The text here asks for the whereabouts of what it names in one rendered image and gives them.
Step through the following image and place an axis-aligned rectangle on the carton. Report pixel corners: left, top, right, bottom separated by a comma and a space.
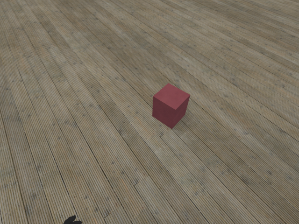
152, 83, 190, 129

